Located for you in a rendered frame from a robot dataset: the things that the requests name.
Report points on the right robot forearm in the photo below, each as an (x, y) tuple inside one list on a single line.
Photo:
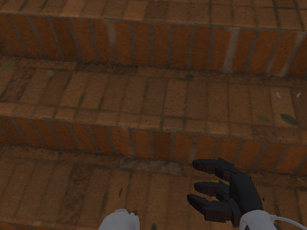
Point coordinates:
[(257, 220)]

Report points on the left robot thigh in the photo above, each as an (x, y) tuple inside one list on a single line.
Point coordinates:
[(120, 221)]

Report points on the right robot hand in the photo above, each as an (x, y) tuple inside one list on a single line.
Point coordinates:
[(234, 200)]

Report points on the robot left shin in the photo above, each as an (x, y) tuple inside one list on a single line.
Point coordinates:
[(121, 210)]

